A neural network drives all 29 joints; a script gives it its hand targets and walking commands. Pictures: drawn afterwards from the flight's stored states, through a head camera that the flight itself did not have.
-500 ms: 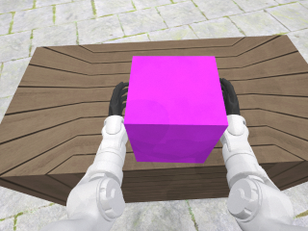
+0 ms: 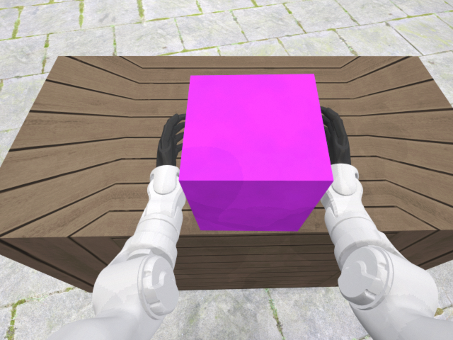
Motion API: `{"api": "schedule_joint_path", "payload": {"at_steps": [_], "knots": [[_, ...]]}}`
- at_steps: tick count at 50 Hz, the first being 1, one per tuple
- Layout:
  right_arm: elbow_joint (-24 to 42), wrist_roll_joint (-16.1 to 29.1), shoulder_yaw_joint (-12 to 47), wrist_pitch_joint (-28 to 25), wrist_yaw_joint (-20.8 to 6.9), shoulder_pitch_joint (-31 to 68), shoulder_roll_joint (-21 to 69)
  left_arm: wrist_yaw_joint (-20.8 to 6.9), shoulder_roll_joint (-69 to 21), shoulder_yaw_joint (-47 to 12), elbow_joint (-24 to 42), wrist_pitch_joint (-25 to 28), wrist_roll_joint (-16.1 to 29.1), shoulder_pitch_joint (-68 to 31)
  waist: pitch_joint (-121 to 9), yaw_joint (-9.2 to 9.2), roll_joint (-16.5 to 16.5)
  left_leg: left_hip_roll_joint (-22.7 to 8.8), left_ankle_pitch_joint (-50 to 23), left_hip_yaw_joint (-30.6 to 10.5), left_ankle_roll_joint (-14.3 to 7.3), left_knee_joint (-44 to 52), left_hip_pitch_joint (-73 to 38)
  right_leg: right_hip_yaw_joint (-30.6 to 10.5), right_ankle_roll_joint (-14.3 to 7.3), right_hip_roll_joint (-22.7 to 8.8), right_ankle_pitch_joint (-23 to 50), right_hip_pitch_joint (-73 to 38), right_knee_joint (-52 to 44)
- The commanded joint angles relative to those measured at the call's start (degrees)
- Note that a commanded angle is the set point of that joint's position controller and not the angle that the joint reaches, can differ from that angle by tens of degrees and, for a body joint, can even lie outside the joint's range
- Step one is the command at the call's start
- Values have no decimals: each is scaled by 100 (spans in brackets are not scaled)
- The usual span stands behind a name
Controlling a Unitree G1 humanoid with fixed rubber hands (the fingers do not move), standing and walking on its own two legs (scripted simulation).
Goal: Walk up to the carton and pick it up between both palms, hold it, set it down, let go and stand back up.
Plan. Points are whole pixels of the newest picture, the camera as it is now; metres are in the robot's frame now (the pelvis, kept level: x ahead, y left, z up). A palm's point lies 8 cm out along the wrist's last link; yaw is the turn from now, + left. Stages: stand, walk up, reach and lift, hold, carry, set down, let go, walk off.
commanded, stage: reach and lift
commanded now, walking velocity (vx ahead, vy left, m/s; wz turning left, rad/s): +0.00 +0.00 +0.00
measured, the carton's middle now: (250, 162) +0.44 +0.01 +0.02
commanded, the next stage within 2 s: none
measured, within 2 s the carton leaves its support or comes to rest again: neither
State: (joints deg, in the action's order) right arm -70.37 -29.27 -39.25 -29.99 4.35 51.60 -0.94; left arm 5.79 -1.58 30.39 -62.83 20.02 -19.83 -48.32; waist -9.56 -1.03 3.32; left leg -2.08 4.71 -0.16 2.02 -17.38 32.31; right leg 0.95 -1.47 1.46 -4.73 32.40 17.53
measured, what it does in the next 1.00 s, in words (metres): stands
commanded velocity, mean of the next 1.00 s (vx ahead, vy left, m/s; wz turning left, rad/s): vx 0.00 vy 0.00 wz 0.00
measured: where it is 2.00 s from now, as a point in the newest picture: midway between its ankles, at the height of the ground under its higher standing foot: outside the picture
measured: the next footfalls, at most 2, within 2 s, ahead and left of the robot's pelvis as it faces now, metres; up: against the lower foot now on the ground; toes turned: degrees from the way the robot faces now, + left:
none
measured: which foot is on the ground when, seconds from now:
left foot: down 0.00-1.00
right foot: down 0.00-1.00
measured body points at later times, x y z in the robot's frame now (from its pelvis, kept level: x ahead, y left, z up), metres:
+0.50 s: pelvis +0.02 +0.01 +0.00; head +0.06 +0.00 +0.45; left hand +0.42 +0.18 +0.04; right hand +0.44 -0.12 +0.07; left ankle +0.02 +0.14 -0.74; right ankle +0.02 -0.10 -0.74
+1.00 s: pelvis -0.01 +0.01 +0.01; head -0.05 +0.05 +0.45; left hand +0.40 +0.18 +0.15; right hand +0.41 -0.13 +0.18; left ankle +0.01 +0.14 -0.74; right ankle +0.02 -0.10 -0.74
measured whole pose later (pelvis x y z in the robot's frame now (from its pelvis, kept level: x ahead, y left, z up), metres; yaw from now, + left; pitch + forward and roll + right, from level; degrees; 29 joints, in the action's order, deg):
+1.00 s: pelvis -0.01 +0.01 +0.01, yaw +1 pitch -2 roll -1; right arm -58.0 3.5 -11.0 2.0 7.9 49.1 -3.3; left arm 5.8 0.7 17.8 -43.1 -15.7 -11.5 -43.7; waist -4.4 2.3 3.8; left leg -1.0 8.6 -0.9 0.9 -19.6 9.3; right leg 1.8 -0.2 0.4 -7.7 7.6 17.1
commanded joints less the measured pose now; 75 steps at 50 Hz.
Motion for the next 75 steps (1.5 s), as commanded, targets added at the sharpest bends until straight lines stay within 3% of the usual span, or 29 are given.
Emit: {"api": "schedule_joint_path", "payload": {"at_steps": [1, 13, 14, 15, 17, 21, 28, 31, 35, 38, 41, 46, 54, 55, 56, 62, 69, 73, 75], "knots": [[-293, -518, 1775, -258, -900, 3120, 2765, -548, -2946, -1713, 129, 129, -157, -3806, -4141, -127, -304, 187, -744, 885, 34, -42, -1187, 558, 265, -100, 2266, -2813, 439], [-175, 153, 2827, -198, -759, 3254, 3081, -620, -2946, -2173, -72, 339, 446, -3929, -4559, -130, -75, 230, -1286, 718, 24, -338, -863, 392, 396, -43, 3614, -3440, 833], [250, 473, 3670, -176, -712, 2682, 3659, -616, -3074, -2129, 35, 492, 430, -3232, -4813, -507, -77, 157, -1652, 639, -153, -193, -983, 201, 410, -44, 4201, -4060, 954], [416, 631, 3845, -121, -657, 2736, 3610, -623, -3094, -2321, 119, 522, 563, -3304, -4810, -385, -78, 154, -1746, 571, -146, -168, -912, 183, 436, -59, 4487, -4205, 978], [491, 809, 4087, 1, -587, 2628, 3758, -590, -3136, -2501, 275, 562, 721, -3295, -4732, -361, -153, 205, -1709, 519, -100, -181, -751, 165, 468, -65, 4616, -4228, 1017], [761, 1380, 4511, 344, -437, 2611, 3789, -597, -3289, -3066, 871, 430, 1074, -3717, -4214, -121, -295, 232, -1894, 389, 64, -447, -1568, 161, 418, 67, 4056, -3723, 811], [1835, 2230, 5303, 1004, -210, 2548, 4382, -548, -3871, -4260, 2640, 63, 1581, -4621, -4545, 535, -549, 373, -2220, 58, 281, -847, -2105, 37, 388, 87, 3600, -3475, 712], [2208, 2559, 5516, 1409, -177, 2561, 4352, -537, -3861, -4473, 3115, -296, 1649, -4787, -4220, 679, -577, 430, -1991, -85, 293, -839, -2222, 6, 369, 60, 3080, -3518, 613], [2393, 2938, 5468, 2108, -208, 2774, 4151, -548, -3722, -4352, 3314, -1117, 1611, -4915, -3243, 642, -396, 476, -1098, -143, 183, -568, -2278, 32, 365, 6, 1669, -3340, 346], [2320, 3108, 5115, 2616, -281, 3042, 3964, -643, -3584, -3938, 3147, -1931, 1487, -4762, -2339, 429, -207, 462, -334, -59, 29, -203, -2288, 79, 368, -39, 595, -3146, 99], [2300, 3229, 4737, 2899, -340, 3409, 3773, -755, -3580, -3540, 3027, -2596, 1330, -4539, -1886, 210, -309, 419, -212, 33, -2, -15, -2534, 117, 336, -34, 126, -3094, -101], [2397, 3338, 4352, 3066, -439, 3764, 3430, -868, -3611, -3235, 3137, -3155, 1086, -4263, -1852, 180, -658, 375, -599, 122, 88, -10, -3181, 211, 305, 40, 225, -3211, -249], [2319, 3093, 3983, 3159, -525, 3426, 3228, -954, -3420, -3311, 3730, -3520, 1004, -4162, -1607, 498, -593, 339, -562, 201, 153, 95, -3622, 377, 361, 105, 139, -3180, -321], [2489, 2920, 3800, 3064, -570, 3799, 3189, -965, -3483, -3393, 3722, -3489, 1072, -4651, -1727, 574, -668, 355, -412, 238, 182, 122, -3469, 385, 281, 92, -23, -3049, -357], [2568, 2907, 3825, 3026, -605, 3687, 3210, -926, -3566, -3502, 3788, -3496, 1088, -4501, -1817, 605, -730, 340, -554, 220, 213, 70, -3583, 389, 232, 107, 178, -3123, -319], [3494, 3317, 4512, 3060, -530, 3684, 3223, -792, -3721, -4107, 4448, -3663, 1379, -4117, -2465, 614, -703, 315, -1560, 78, 305, -300, -4001, 389, 230, 196, 857, -3346, -241], [4254, 3779, 5283, 3553, -296, 3734, 3330, -919, -3472, -4077, 4706, -4291, 1446, -3559, -1989, 486, -259, 446, -768, 58, -19, -131, -3304, 239, 379, 136, 777, -3664, -200], [4479, 3978, 5490, 3806, -199, 3644, 3478, -985, -3424, -4131, 5079, -4535, 1428, -3561, -1957, 511, -299, 480, -527, 57, -81, -72, -3222, 203, 410, 127, 710, -3698, -173], [4678, 4124, 5635, 3897, -143, 3556, 3566, -996, -3450, -4223, 5273, -4637, 1445, -3472, -2035, 546, -380, 499, -752, 34, -64, -145, -3299, 173, 427, 130, 1028, -3813, -133]]}}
